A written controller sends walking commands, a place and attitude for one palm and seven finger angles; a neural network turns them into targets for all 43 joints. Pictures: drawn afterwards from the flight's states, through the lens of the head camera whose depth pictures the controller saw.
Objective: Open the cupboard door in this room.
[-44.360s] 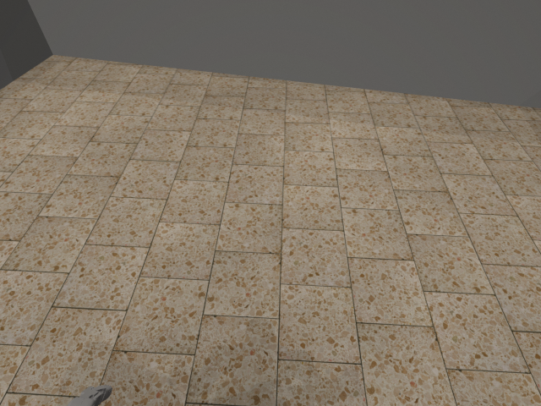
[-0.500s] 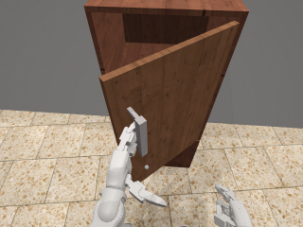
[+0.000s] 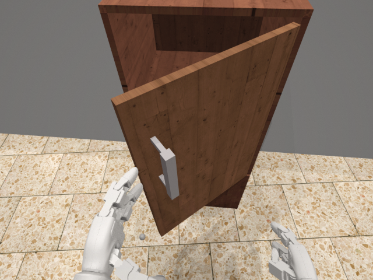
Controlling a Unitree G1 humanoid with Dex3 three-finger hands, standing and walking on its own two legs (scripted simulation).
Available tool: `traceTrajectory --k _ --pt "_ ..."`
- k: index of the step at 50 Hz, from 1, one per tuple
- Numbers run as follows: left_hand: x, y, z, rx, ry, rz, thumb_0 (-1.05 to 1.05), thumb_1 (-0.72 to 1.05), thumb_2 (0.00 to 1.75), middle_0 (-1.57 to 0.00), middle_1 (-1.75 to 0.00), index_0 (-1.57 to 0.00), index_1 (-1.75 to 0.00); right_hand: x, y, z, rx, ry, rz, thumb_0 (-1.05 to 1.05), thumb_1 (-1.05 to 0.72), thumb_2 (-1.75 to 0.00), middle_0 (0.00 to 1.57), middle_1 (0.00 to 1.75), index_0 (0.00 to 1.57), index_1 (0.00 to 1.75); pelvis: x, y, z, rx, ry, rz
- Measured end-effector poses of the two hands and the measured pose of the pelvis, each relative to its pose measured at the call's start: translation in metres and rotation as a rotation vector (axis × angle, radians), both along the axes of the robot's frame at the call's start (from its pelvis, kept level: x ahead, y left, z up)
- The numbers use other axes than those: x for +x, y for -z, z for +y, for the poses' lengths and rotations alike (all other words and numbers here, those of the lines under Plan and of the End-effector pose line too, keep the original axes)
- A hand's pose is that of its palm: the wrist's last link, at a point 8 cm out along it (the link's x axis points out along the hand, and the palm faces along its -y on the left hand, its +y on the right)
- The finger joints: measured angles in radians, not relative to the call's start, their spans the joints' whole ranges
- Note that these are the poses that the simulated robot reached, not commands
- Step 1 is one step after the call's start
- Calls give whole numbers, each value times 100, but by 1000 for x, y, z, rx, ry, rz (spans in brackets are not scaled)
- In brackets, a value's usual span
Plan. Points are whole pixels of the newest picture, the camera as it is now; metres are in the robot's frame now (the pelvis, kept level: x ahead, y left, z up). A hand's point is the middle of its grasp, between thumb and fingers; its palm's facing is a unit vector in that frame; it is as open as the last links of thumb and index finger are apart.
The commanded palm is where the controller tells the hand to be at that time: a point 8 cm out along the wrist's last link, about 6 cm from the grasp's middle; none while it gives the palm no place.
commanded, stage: slide the hand sideways off the handle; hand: left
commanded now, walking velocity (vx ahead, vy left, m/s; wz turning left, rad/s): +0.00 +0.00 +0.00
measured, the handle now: (165, 169) +0.31 +0.06 +0.10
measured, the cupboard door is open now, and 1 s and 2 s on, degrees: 41 41 41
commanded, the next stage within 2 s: draw the hand back to the body in 0.20 s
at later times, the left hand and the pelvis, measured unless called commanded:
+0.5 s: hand (108, 244) +0.17 +0.13 +0.11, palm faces -0.06 -1.00 -0.07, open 16.3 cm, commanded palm +0.14 +0.19 +0.12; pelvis -0.01 +0.00 +0.00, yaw +0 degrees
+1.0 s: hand (42, 231) +0.17 +0.22 +0.15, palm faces +0.20 -0.94 -0.27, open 14.9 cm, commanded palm +0.14 +0.27 +0.18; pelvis +0.00 +0.03 +0.03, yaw +0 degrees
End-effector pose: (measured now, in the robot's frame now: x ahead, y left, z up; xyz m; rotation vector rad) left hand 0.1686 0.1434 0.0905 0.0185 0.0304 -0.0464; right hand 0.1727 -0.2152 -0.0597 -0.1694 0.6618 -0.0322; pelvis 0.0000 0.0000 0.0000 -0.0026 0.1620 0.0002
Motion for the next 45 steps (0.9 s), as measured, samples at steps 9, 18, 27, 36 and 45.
traceTrajectory --k 9,18,27,36,45 --pt "-16 0 15 11 4 4 -1 -50 30 -15 -30 -15 -30 -5 2 -10 -16 31 -9 1 -90 -90 20 30 20 30 -4 4 -4 -4 -6 7" --pt "-20 1 26 -3 16 -22 -1 -50 30 -15 -30 -14 -30 -10 3 -9 -30 45 -31 1 -90 -90 20 30 20 30 -12 7 -1 -13 -10 8" --pt "-18 -24 52 44 0 -57 -1 -50 30 -15 -30 -15 -30 -16 -6 1 -7 77 -47 1 -90 -90 20 30 20 30 -11 -1 7 -22 -3 -25" --pt "-22 -37 79 38 -6 -40 -1 -50 30 -15 -30 -15 -30 -11 -24 13 -25 65 -90 1 -90 -90 20 30 20 30 -7 -11 17 -33 -6 -58" --pt "-26 -65 106 189 -125 -63 -1 -39 35 -16 -30 -15 -30 0 -39 28 -43 48 -123 1 -90 -90 20 30 20 30 -5 -22 27 -36 -2 -94"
